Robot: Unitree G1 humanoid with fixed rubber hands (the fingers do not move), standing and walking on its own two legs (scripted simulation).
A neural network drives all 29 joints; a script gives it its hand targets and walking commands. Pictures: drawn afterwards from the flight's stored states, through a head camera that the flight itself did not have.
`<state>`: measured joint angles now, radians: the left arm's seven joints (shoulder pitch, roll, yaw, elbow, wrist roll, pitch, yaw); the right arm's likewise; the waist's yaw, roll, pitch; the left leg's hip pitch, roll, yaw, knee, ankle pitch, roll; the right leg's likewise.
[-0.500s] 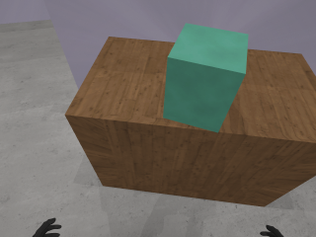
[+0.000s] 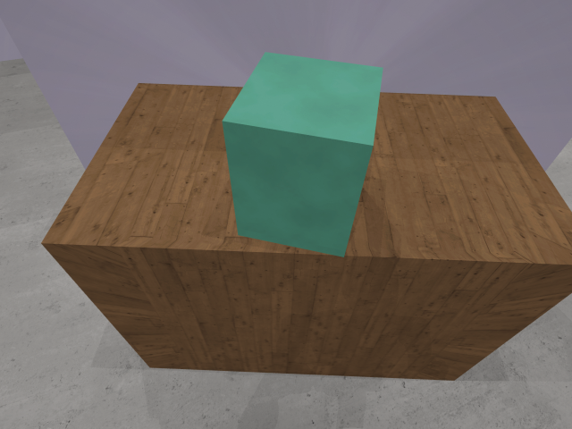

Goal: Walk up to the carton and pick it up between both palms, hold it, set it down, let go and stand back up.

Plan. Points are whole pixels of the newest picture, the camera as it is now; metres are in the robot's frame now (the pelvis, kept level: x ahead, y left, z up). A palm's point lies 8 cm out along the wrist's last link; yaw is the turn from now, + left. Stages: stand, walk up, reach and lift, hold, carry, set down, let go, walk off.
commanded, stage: walk up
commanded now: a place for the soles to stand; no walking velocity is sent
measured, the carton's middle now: (305, 157) +0.53 -0.02 +0.08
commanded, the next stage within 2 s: none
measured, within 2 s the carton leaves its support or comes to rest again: neither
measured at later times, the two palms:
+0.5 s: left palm (80, 382) +0.20 +0.31 -0.09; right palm (471, 339) +0.26 -0.29 -0.08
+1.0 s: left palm (87, 385) +0.20 +0.31 -0.09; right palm (490, 397) +0.18 -0.30 -0.10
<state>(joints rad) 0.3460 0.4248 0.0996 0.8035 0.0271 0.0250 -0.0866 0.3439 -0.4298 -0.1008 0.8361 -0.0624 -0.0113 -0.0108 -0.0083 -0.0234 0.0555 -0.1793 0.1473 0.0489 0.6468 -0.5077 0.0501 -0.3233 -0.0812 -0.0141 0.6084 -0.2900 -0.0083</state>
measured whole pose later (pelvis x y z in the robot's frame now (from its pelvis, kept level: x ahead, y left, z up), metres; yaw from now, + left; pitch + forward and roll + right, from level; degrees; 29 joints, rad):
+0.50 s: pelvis +0.11 +0.00 +0.01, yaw +1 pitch -3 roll +0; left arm 0.21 0.43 -0.01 0.81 -0.03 -0.01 0.00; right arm 0.07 -0.37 0.00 0.86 0.02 0.01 0.02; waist 0.02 -0.02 0.10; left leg -0.25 0.03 0.01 0.52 -0.21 -0.01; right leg -0.08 -0.06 -0.02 0.48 -0.34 0.06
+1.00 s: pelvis +0.12 +0.00 +0.02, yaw -2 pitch -2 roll +0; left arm 0.12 0.37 0.01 1.11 -0.01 -0.02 0.01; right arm 0.07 -0.34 -0.04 1.16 0.02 0.00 0.01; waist 0.00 -0.01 0.08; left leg -0.15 0.03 0.05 0.31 -0.12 -0.02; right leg 0.00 -0.07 0.01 0.27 -0.23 0.06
